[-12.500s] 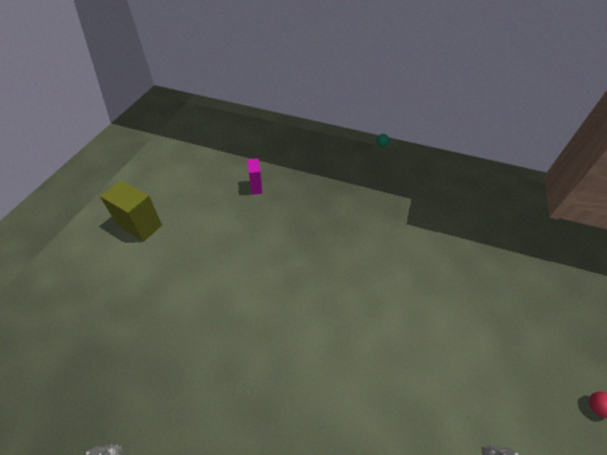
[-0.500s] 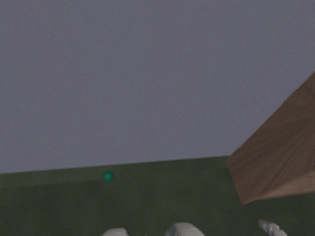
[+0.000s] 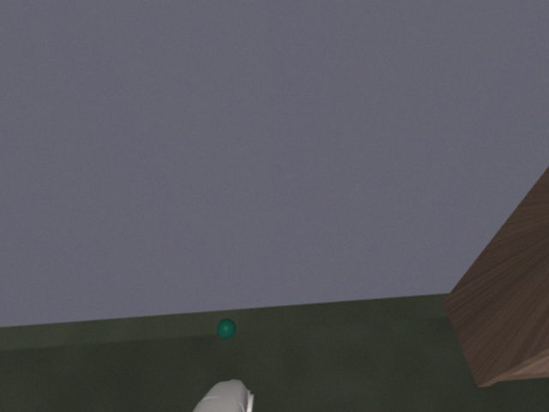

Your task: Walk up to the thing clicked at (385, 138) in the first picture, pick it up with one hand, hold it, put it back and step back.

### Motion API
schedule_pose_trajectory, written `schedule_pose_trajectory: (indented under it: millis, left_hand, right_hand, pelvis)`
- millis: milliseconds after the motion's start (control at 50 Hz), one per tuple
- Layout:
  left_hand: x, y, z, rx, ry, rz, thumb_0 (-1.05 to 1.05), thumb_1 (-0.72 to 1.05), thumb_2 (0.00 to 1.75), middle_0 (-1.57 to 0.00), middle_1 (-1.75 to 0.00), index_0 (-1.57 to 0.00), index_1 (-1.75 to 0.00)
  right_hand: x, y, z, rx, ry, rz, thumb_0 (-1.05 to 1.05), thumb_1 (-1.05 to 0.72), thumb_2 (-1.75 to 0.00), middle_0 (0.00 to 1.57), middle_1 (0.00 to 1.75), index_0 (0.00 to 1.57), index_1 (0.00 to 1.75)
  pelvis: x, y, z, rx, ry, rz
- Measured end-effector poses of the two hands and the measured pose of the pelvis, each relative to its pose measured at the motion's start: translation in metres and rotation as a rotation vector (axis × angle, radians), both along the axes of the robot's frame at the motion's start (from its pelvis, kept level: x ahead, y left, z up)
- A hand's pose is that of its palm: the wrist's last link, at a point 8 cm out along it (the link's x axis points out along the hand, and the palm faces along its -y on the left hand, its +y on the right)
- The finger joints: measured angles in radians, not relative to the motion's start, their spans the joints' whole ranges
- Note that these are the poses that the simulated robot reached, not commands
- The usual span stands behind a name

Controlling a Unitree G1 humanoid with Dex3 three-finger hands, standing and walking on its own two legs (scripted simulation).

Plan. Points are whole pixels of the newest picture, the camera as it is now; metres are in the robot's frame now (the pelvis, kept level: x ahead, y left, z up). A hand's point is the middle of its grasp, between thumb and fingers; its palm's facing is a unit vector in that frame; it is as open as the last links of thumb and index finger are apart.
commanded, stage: walk up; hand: left
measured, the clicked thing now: (226, 328) +0.48 +0.24 -0.74
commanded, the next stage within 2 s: stand in 1.76 s
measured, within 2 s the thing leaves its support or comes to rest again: neither
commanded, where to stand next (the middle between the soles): +0.13 +0.00 m, yaw -1 degrees
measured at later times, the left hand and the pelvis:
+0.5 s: hand out of the picture +0.12 +0.27 -0.16, palm faces -0.03 -0.91 -0.40, open 7.4 cm; pelvis +0.02 +0.00 -0.02, yaw +0 degrees
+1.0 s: hand out of the picture +0.04 +0.26 -0.16, palm faces -0.02 -0.93 -0.37, open 7.4 cm; pelvis +0.01 -0.01 -0.01, yaw +0 degrees
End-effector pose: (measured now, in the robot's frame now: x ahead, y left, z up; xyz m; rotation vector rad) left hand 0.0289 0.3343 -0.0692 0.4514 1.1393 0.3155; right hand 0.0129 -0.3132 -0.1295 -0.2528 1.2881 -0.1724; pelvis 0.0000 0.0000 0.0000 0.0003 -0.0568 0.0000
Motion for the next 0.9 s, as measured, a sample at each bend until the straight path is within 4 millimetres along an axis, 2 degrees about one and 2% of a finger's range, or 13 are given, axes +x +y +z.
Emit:
schedule_pose_trajectory:
  millis: [100,140,200,260,320,420,520,620,720,820,900]
  left_hand:
    - [0.039,0.006,-0.042,-0.092,0.002,-0.013,0.01,0.9,0.9,-0.2,-0.3,-0.21,-0.3]
    - [0.051,0.001,-0.056,-0.131,0.018,-0.016,0.01,0.9,0.9,-0.2,-0.3,-0.21,-0.3]
    - [0.066,-0.013,-0.066,-0.187,0.042,-0.04,0.01,0.9,0.9,-0.2,-0.3,-0.2,-0.3]
    - [0.079,-0.024,-0.068,-0.223,0.038,-0.051,0.01,0.9,0.9,-0.2,-0.3,-0.21,-0.3]
    - [0.089,-0.029,-0.068,-0.226,0.025,-0.047,0.01,0.9,0.9,-0.2,-0.3,-0.21,-0.3]
    - [0.094,-0.03,-0.065,-0.155,0.02,-0.041,0.01,0.9,0.9,-0.21,-0.3,-0.21,-0.3]
    - [0.087,-0.025,-0.045,-0.093,0.014,-0.045,0.01,0.9,0.9,-0.21,-0.3,-0.21,-0.3]
    - [0.076,-0.013,-0.031,-0.045,0.0,-0.057,0.01,0.9,0.9,-0.21,-0.3,-0.21,-0.3]
    - [0.066,-0.001,-0.04,-0.081,-0.07,-0.043,0.01,0.9,0.9,-0.2,-0.3,-0.21,-0.3]
    - [0.035,-0.009,-0.047,-0.139,-0.025,-0.004,0.01,0.9,0.9,-0.2,-0.3,-0.2,-0.3]
    - [0.016,-0.018,-0.05,-0.172,0.053,0.005,0.01,0.9,0.9,-0.2,-0.3,-0.21,-0.3]
  right_hand:
    - [0.017,0.012,0.007,-0.092,0.042,0.024,0.01,-0.91,-0.9,0.2,0.3,0.2,0.3]
    - [0.028,0.018,0.014,-0.116,0.022,0.035,0.01,-0.91,-0.9,0.2,0.3,0.2,0.3]
    - [0.045,0.023,0.026,-0.132,-0.021,0.036,0.01,-0.91,-0.9,0.2,0.3,0.2,0.3]
    - [0.062,0.024,0.033,-0.146,-0.055,0.043,0.0,-0.9,-0.9,0.2,0.3,0.2,0.3]
    - [0.08,0.021,0.03,-0.151,-0.082,0.055,0.0,-0.9,-0.9,0.2,0.3,0.2,0.3]
    - [0.109,0.012,0.007,-0.114,-0.134,0.037,0.0,-0.9,-0.9,0.2,0.3,0.2,0.3]
    - [0.123,0.016,-0.008,-0.067,-0.151,0.033,0.0,-0.91,-0.9,0.2,0.3,0.2,0.3]
    - [0.11,0.022,-0.009,-0.046,-0.16,0.053,0.0,-0.91,-0.9,0.2,0.3,0.2,0.3]
    - [0.068,0.026,-0.01,-0.078,-0.111,0.092,0.0,-0.91,-0.9,0.2,0.3,0.2,0.3]
    - [0.021,0.021,0.007,-0.09,-0.052,0.056,0.0,-0.9,-0.9,0.2,0.3,0.2,0.3]
    - [0.004,0.006,0.02,-0.112,-0.027,0.037,0.01,-0.9,-0.9,0.2,0.3,0.21,0.3]
  pelvis:
    - [0.014,0.013,-0.015,0.0,0.019,0.015]
    - [0.016,0.017,-0.015,0.021,0.018,0.008]
    - [0.022,0.021,-0.01,-0.011,0.025,0.02]
    - [0.029,0.021,-0.006,-0.01,0.034,0.015]
    - [0.033,0.019,-0.008,-0.003,0.034,0.011]
    - [0.03,0.01,-0.019,0.001,0.021,-0.01]
    - [0.013,0.004,-0.017,0.028,0.014,-0.007]
    - [-0.007,0.008,-0.014,0.04,0.038,-0.011]
    - [-0.015,0.014,-0.024,0.027,0.033,0.034]
    - [-0.005,0.013,-0.012,0.03,-0.001,0.031]
    - [-0.001,0.003,-0.005,0.026,-0.005,0.02]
